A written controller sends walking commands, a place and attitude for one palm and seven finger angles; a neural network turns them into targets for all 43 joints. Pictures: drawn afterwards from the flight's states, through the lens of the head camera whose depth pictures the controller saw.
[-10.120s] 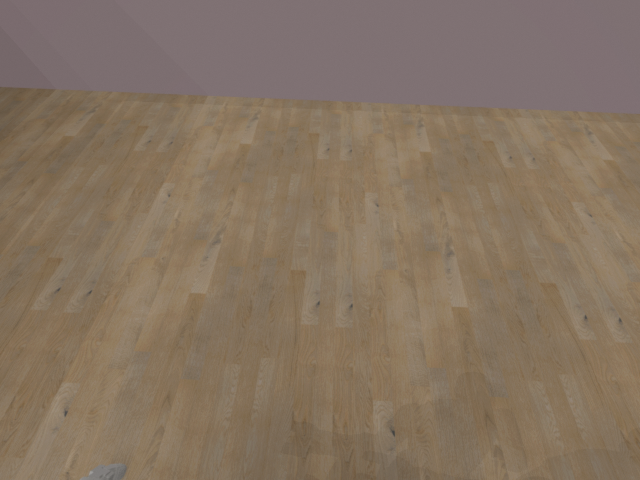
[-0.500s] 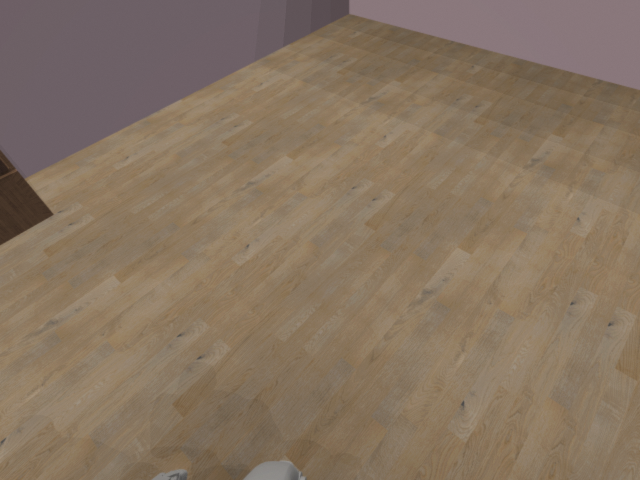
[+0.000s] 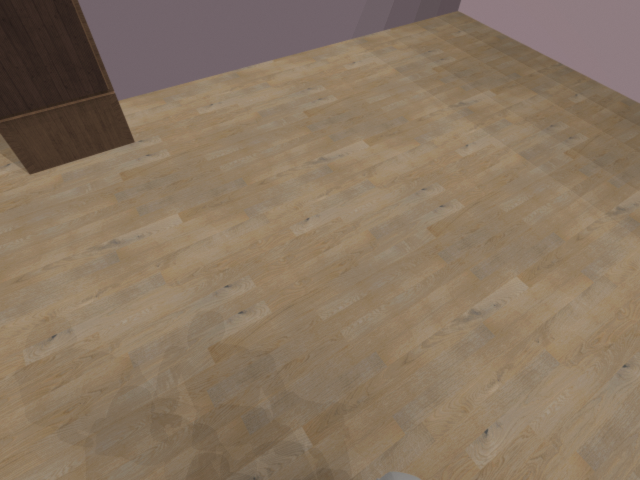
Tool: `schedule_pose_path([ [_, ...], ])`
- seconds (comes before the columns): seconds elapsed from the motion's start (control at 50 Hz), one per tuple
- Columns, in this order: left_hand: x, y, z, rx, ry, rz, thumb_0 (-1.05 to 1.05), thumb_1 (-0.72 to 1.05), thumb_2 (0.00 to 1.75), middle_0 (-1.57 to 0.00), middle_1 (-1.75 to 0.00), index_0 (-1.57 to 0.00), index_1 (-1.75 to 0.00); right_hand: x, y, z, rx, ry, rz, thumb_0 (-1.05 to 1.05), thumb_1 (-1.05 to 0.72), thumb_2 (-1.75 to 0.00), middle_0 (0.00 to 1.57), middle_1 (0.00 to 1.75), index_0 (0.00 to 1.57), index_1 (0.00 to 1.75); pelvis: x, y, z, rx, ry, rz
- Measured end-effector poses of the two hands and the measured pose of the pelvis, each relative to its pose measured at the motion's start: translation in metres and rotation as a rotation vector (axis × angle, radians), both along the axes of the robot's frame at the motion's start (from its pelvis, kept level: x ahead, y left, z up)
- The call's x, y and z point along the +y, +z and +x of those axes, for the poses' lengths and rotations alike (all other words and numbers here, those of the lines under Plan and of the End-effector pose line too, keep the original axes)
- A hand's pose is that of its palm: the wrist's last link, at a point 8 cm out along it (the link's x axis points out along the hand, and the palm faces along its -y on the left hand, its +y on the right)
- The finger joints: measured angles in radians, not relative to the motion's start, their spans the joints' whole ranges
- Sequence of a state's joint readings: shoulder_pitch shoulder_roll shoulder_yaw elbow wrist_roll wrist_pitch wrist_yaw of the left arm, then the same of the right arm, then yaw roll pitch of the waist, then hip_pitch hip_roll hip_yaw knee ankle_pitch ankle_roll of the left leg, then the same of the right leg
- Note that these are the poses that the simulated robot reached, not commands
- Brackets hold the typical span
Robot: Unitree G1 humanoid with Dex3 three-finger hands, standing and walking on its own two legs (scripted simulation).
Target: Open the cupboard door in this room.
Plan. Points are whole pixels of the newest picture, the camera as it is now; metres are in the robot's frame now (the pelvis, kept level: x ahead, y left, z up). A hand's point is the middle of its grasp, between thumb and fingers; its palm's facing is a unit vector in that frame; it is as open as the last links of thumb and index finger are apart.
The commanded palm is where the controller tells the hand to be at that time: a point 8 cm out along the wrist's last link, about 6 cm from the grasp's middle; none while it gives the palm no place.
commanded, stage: turn or walk to find it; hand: left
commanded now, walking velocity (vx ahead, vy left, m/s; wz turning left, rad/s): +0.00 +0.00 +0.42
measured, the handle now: out of the picture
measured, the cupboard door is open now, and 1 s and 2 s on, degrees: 0 0 0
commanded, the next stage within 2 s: stand and wait in 0.10 s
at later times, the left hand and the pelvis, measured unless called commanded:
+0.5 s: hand out of the picture -0.02 +0.14 -0.16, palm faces +0.18 -0.96 -0.23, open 7.4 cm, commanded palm none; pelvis -0.02 -0.04 +0.00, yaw +8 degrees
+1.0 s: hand out of the picture -0.06 +0.16 -0.18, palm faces +0.17 -0.97 -0.16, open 7.4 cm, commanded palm none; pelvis -0.03 +0.00 +0.00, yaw +7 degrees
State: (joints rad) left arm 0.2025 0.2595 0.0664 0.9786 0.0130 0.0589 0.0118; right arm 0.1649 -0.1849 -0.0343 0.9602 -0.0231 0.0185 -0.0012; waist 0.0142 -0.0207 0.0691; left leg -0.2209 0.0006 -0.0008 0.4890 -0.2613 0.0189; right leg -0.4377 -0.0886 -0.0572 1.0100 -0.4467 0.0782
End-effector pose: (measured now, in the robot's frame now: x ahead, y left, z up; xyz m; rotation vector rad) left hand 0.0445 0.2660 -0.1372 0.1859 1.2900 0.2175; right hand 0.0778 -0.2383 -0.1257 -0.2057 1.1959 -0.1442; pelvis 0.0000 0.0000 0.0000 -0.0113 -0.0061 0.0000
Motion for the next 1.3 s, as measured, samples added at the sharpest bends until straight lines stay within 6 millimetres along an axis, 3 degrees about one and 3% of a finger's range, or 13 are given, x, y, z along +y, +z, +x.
schedule_pose_path([
  [0.1,-0.012,0.010,0.014,-0.080,0.009,0.017,0.01,0.91,0.90,-0.20,-0.30,-0.19,-0.30,-0.005,-0.008,0.001,0.005,0.028,0.029,0.00,-0.91,-0.90,0.20,0.30,0.21,0.30,-0.010,-0.001,-0.005,0.000,0.044,0.012],
  [0.2,-0.037,0.016,0.017,-0.155,0.012,0.047,0.01,0.91,0.90,-0.20,-0.30,-0.19,-0.30,-0.026,-0.029,-0.002,0.022,0.039,0.060,0.00,-0.90,-0.90,0.20,0.30,0.21,0.30,-0.030,-0.011,-0.010,-0.002,0.080,0.031],
  [0.34,-0.067,0.021,-0.024,-0.098,0.065,0.023,0.01,0.90,0.90,-0.20,-0.30,-0.20,-0.30,-0.044,-0.029,-0.012,0.082,0.059,0.062,0.00,-0.91,-0.90,0.20,0.30,0.20,0.30,-0.043,-0.002,-0.013,-0.013,0.123,0.038],
  [0.44,-0.077,0.013,-0.056,-0.022,0.109,-0.007,0.01,0.91,0.90,-0.20,-0.30,-0.20,-0.30,-0.046,-0.024,-0.025,0.136,0.069,0.043,0.00,-0.91,-0.90,0.20,0.30,0.20,0.30,-0.044,0.002,-0.013,-0.004,0.134,0.036],
  [0.6,-0.070,-0.012,-0.109,0.105,0.181,-0.075,0.01,0.91,0.90,-0.20,-0.30,-0.20,-0.30,-0.019,-0.020,-0.035,0.158,0.109,0.003,0.00,-0.91,-0.90,0.20,0.30,0.20,0.30,-0.028,-0.004,-0.020,-0.001,0.141,0.003],
  [0.7,-0.068,-0.014,-0.125,0.151,0.183,-0.106,0.01,0.91,0.90,-0.20,-0.30,-0.20,-0.30,-0.002,-0.013,-0.040,0.145,0.109,-0.004,0.01,-0.93,-0.90,0.20,0.30,0.20,0.30,-0.018,0.001,-0.021,-0.020,0.130,0.009],
  [0.84,-0.065,-0.012,-0.127,0.153,0.156,-0.122,0.01,0.91,0.90,-0.20,-0.30,-0.20,-0.30,0.008,-0.011,-0.052,0.137,0.090,0.003,0.01,-0.94,-0.90,0.20,0.30,0.20,0.30,-0.007,0.003,-0.025,-0.031,0.119,0.008],
  [1.1,-0.051,-0.010,-0.111,0.093,0.155,-0.086,0.01,0.90,0.90,-0.20,-0.30,-0.20,-0.30,0.025,-0.022,-0.097,0.233,0.070,0.057,0.00,-0.92,-0.90,0.20,0.30,0.20,0.30,-0.002,0.001,-0.032,-0.028,0.141,0.016],
  [1.3,-0.057,-0.007,-0.111,0.079,0.159,-0.064,0.01,0.91,0.90,-0.20,-0.30,-0.19,-0.30,0.024,-0.027,-0.098,0.222,0.070,0.088,0.00,-0.91,-0.90,0.20,0.30,0.20,0.30,-0.011,-0.001,-0.036,-0.028,0.150,0.019],
])
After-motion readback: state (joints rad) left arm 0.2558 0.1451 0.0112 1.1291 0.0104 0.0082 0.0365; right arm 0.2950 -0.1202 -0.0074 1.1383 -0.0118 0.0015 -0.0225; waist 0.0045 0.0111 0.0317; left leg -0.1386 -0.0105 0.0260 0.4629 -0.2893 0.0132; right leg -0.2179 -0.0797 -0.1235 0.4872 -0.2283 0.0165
